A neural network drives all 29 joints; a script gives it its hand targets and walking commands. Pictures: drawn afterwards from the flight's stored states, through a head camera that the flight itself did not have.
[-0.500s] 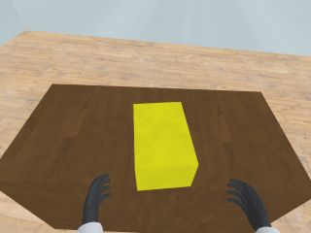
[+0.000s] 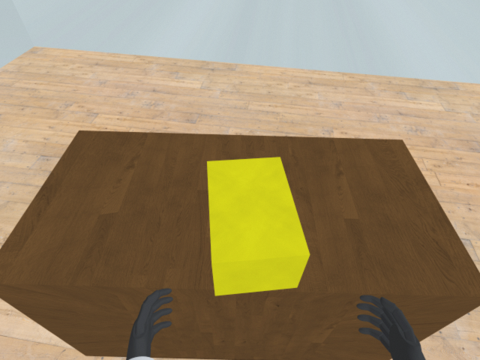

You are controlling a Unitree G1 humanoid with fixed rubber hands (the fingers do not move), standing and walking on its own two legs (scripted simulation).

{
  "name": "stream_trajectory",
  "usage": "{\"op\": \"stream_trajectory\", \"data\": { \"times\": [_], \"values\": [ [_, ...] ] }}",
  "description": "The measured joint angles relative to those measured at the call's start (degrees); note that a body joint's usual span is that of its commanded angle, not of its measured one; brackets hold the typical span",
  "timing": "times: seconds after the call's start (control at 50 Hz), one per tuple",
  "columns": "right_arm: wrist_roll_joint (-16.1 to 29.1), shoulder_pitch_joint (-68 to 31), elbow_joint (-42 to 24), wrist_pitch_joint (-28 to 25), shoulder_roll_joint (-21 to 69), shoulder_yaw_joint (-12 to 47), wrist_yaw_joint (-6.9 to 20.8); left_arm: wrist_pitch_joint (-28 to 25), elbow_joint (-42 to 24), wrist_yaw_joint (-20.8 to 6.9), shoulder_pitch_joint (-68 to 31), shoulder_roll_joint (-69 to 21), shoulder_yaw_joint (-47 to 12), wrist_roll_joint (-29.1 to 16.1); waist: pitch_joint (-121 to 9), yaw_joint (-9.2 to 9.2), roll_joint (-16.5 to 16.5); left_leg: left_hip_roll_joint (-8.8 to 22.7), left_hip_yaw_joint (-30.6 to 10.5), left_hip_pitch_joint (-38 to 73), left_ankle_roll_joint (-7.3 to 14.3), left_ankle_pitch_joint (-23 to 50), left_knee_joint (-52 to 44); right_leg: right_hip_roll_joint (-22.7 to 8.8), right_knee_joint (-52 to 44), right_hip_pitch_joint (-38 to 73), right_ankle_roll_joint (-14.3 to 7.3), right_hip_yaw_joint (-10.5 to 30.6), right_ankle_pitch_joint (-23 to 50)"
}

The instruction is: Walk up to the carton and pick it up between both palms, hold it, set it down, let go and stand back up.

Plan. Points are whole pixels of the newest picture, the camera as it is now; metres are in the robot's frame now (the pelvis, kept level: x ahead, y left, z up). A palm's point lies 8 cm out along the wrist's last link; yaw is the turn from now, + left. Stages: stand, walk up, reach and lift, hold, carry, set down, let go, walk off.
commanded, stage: set down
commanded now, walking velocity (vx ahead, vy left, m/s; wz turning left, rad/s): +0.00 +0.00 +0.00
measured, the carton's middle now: (249, 221) +0.44 +0.02 -0.07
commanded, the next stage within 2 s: let go in 1.46 s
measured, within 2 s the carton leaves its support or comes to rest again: neither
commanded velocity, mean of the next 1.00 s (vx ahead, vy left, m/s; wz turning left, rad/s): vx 0.00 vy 0.00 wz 0.00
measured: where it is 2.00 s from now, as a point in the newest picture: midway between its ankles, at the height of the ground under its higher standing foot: outside the picture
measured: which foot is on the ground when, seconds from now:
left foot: down 0.00-1.00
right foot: down 0.00-1.00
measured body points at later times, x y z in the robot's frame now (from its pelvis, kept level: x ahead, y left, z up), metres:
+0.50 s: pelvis +0.01 +0.01 +0.00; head +0.01 +0.03 +0.45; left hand +0.17 +0.22 -0.06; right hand +0.18 -0.22 -0.06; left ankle -0.01 +0.13 -0.75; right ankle -0.02 -0.09 -0.75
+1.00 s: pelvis +0.01 +0.02 +0.00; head +0.02 +0.03 +0.45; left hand +0.17 +0.23 -0.08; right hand +0.18 -0.22 -0.08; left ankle -0.01 +0.13 -0.75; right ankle -0.02 -0.09 -0.75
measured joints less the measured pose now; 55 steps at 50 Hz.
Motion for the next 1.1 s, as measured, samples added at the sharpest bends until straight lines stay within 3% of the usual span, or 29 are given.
{"op": "stream_trajectory", "data": {
  "times": [0.28,0.62,1.1],
  "values": [
    [-3.4,0.3,2.1,1.6,1.4,-0.6,-1.3,2.1,3.0,-2.7,0.6,2.5,1.5,-0.7,-0.4,-0.06,0.7,-0.4,-0.1,0.6,0.4,-0.6,-0.3,-0.4,-1.5,1.2,0.6,0.0,0.0],
    [-5.5,-0.9,7.5,1.0,1.1,-1.5,-0.6,3.6,5.5,-4.4,-0.6,3.8,1.9,0.3,-0.4,0.21,0.8,-0.6,0.1,0.1,0.8,-1.5,0.4,-0.6,-2.1,1.3,1.1,0.2,-0.1],
    [-9.8,-5.7,14.2,2.1,1.7,-2.4,-2.7,7.8,12.2,-7.9,-5.2,6.3,3.1,0.0,0.7,-0.87,1.7,-0.6,0.3,-0.8,1.0,-1.9,1.6,-0.6,-1.0,0.4,1.3,0.4,-0.3]
  ]
}}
